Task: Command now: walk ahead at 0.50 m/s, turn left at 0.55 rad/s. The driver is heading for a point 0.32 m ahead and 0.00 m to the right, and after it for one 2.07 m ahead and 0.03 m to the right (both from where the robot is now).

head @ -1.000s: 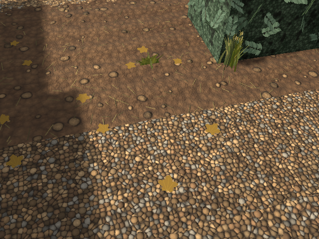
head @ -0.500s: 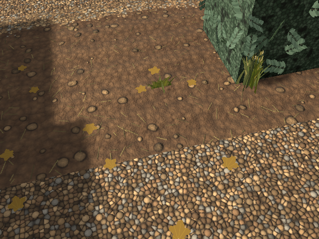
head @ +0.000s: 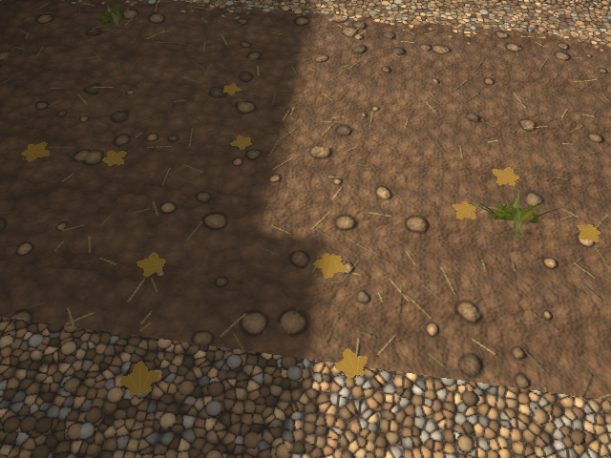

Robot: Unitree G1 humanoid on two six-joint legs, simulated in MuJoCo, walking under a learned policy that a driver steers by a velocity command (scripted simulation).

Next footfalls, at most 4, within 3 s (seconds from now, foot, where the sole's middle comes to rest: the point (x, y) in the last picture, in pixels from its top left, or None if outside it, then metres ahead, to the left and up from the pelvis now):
0.02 left None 0.16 0.12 -0.82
0.40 right None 0.47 -0.05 -0.82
0.86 left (239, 390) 0.60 0.26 -0.82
1.32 right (351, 403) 0.60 0.00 -0.82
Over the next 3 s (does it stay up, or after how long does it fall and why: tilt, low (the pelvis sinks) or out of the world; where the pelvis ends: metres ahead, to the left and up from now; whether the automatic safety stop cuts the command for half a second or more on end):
stays up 1.24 -0.08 -0.04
